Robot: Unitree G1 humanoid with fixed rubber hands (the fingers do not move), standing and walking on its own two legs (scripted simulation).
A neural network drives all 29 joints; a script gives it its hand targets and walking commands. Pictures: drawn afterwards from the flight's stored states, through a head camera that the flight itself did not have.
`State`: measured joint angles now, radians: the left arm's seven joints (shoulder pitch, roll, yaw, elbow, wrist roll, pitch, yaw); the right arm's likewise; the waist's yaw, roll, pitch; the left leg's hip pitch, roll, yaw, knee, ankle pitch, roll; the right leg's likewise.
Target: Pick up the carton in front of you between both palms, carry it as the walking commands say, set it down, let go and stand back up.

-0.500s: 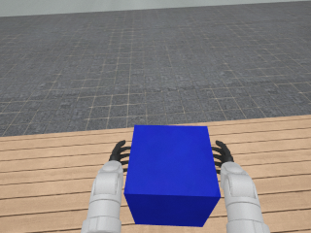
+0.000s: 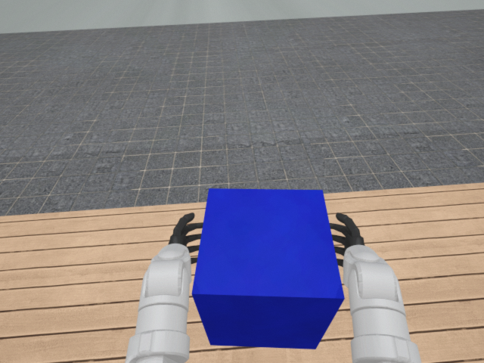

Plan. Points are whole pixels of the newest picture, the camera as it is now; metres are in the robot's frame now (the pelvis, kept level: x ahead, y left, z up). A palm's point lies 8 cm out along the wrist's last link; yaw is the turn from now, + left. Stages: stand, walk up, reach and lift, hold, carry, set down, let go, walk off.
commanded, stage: hold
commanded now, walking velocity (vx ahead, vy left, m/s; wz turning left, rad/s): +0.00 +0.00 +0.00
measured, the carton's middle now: (263, 271) +0.30 +0.00 -0.02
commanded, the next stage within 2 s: carry in 0.06 s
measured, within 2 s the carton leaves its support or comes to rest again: neither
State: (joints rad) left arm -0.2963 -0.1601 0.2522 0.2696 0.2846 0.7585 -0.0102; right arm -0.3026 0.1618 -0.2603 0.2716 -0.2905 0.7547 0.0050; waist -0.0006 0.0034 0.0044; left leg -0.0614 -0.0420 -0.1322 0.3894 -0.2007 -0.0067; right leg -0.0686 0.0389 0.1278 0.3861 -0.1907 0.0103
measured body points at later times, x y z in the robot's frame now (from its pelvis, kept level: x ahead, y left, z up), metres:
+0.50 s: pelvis +0.12 +0.01 -0.02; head +0.09 +0.00 +0.43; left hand +0.41 +0.16 +0.06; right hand +0.40 -0.14 +0.06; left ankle +0.02 +0.14 -0.74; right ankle +0.07 -0.10 -0.74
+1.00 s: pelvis +0.39 +0.05 +0.00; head +0.40 +0.05 +0.45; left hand +0.69 +0.18 +0.08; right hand +0.66 -0.12 +0.08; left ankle +0.33 +0.11 -0.74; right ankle +0.41 -0.09 -0.68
